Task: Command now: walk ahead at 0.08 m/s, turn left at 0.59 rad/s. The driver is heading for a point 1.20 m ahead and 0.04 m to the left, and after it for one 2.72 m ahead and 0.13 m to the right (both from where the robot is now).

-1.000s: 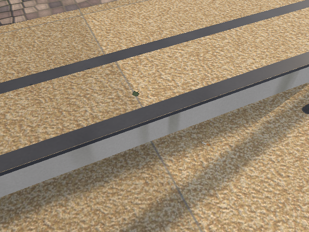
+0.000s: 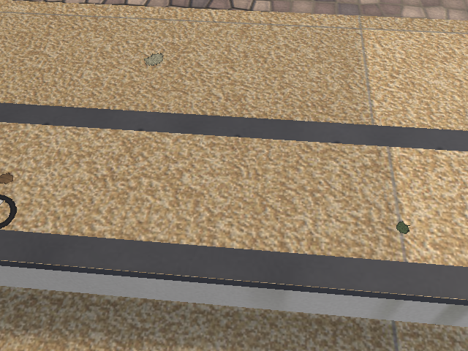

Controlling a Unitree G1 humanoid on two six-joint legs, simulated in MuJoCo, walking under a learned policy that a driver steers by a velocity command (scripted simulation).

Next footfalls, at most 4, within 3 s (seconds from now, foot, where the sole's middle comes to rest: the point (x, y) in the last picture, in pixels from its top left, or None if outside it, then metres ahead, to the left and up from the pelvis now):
0.30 left None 0.08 0.15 -0.77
0.78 right None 0.42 0.02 -0.77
1.28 left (141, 231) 0.72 0.28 -0.61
1.90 right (214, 146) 1.03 0.08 -0.61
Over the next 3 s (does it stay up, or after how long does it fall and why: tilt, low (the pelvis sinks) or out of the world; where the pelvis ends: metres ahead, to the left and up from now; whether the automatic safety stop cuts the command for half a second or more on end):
stays up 1.21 0.16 0.05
